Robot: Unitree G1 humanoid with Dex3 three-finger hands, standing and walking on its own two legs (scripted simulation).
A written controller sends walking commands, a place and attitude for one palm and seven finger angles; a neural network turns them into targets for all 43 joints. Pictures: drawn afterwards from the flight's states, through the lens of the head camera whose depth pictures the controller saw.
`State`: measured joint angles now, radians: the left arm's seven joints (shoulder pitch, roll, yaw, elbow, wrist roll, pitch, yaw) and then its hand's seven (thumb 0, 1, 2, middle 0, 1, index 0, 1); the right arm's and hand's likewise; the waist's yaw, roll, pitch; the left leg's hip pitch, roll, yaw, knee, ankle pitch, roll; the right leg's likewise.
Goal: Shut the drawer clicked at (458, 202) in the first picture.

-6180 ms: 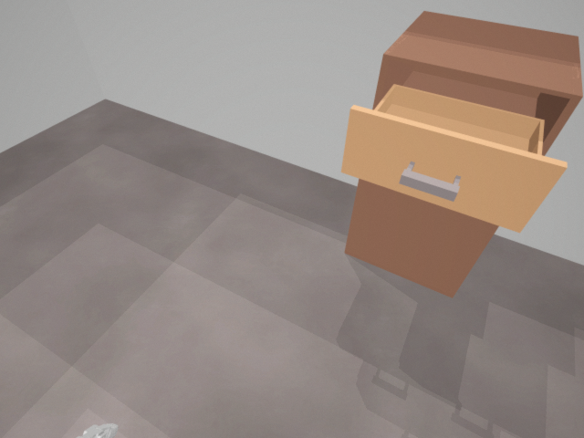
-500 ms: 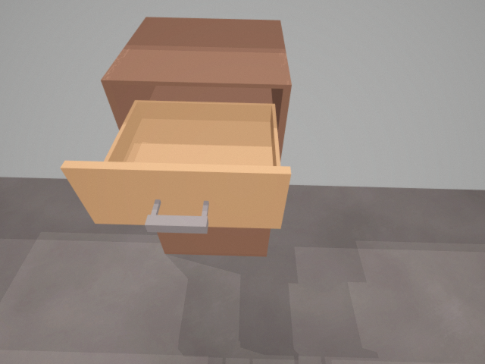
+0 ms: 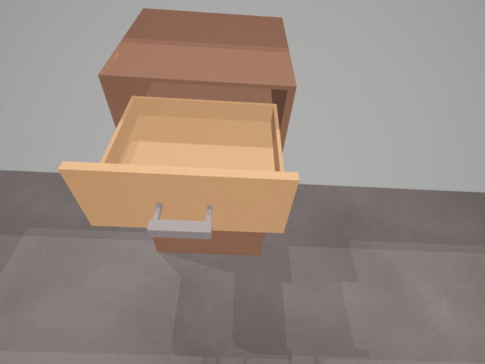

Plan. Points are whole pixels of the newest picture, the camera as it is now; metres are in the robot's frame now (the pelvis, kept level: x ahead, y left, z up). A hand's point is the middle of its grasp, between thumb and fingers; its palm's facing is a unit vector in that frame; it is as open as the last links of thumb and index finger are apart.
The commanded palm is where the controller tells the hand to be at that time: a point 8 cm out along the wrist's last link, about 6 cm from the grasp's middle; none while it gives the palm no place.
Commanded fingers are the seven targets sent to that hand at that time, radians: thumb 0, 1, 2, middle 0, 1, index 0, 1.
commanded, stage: shuffle to correct the standing spot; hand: left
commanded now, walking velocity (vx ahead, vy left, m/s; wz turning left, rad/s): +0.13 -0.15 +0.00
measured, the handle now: (182, 219) +0.37 +0.14 +0.00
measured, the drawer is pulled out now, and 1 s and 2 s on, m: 0.29 0.29 0.29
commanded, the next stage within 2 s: come to a stop and stand still in 0.36 s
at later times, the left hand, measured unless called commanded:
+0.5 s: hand out of the picture -0.02 +0.10 -0.18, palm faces +0.09 -0.99 -0.09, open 7.4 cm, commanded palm none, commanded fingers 0.00 0.90 0.90 -0.20 -0.30 -0.20 -0.30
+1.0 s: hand out of the picture +0.11 +0.12 -0.17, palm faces +0.05 -0.97 -0.24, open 7.4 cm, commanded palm none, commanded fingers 0.00 0.90 0.90 -0.20 -0.30 -0.20 -0.30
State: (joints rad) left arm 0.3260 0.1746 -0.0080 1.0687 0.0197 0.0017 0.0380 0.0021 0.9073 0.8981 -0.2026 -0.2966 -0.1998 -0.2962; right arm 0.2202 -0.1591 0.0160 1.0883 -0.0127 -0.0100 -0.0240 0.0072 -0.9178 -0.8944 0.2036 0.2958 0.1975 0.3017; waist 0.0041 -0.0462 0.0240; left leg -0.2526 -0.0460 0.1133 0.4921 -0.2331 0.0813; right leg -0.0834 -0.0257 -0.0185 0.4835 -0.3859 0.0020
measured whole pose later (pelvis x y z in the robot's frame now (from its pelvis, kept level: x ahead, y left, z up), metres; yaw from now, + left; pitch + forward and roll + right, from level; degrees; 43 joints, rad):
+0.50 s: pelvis +0.06 -0.04 -0.01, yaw +2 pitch +1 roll -1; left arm 0.43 0.11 0.00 1.11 0.03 -0.03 0.03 0.00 0.91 0.90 -0.20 -0.30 -0.20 -0.30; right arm 0.24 -0.15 -0.02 1.07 -0.02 -0.01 -0.02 0.02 -0.94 -0.89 0.20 0.30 0.20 0.30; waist 0.02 -0.05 0.04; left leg -0.36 0.03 0.12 0.65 -0.31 0.04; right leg -0.11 0.03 -0.14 0.49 -0.39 -0.05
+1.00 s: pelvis +0.08 -0.07 +0.00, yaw +2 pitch -1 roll +1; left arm 0.25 0.17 0.01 1.03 0.02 0.00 0.04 0.00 0.91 0.90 -0.20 -0.30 -0.20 -0.30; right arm 0.23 -0.17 -0.02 1.05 -0.01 0.02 -0.02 0.01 -0.93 -0.89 0.20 0.30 0.20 0.30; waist 0.00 0.00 0.04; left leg -0.22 0.04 0.12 0.49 -0.26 -0.01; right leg -0.24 -0.04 -0.05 0.55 -0.29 -0.01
